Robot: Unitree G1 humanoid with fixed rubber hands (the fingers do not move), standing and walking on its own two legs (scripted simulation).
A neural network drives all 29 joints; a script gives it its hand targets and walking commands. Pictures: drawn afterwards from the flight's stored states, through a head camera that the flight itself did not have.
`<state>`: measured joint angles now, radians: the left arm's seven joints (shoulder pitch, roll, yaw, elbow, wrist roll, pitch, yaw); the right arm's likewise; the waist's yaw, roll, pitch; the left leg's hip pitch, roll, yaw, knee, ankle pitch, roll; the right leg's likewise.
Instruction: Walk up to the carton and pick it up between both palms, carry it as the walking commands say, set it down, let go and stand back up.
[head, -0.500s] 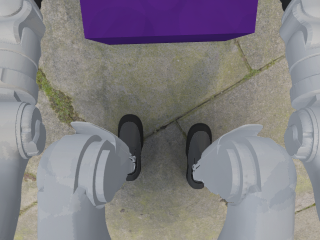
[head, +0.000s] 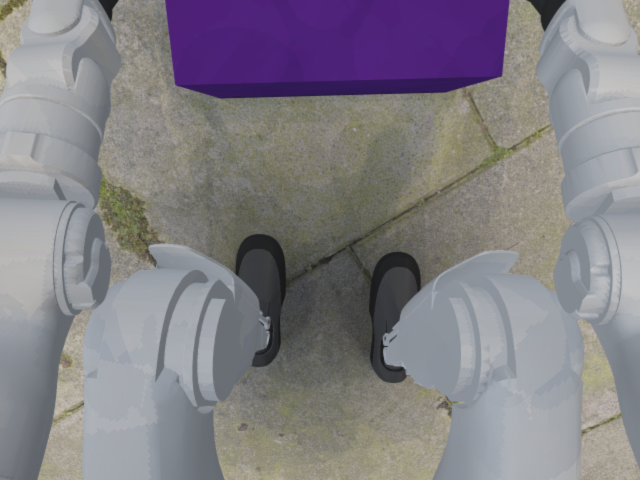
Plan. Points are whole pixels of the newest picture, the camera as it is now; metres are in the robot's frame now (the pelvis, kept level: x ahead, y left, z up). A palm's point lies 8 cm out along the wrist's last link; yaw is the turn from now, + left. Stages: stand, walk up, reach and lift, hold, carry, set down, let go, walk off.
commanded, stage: reach and lift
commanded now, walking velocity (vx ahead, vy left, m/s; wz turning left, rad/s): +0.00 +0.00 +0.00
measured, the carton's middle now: out of the picture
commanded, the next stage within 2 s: none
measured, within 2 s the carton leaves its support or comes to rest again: leaves its support in 1.22 s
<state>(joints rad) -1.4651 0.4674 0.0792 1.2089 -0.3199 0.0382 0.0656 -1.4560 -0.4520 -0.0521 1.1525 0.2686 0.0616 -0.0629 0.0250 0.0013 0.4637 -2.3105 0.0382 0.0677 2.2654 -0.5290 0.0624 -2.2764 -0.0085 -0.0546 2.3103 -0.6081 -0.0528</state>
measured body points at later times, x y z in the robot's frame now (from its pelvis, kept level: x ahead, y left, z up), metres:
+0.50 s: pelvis +0.00 +0.00 +0.01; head +0.38 +0.00 +0.24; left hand +0.55 +0.21 -0.18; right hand +0.56 -0.18 -0.19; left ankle +0.13 +0.10 -0.31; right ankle +0.11 -0.10 -0.31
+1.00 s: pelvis +0.00 +0.00 +0.00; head +0.37 +0.00 +0.24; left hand +0.55 +0.21 -0.18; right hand +0.56 -0.18 -0.19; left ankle +0.13 +0.10 -0.31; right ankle +0.11 -0.10 -0.31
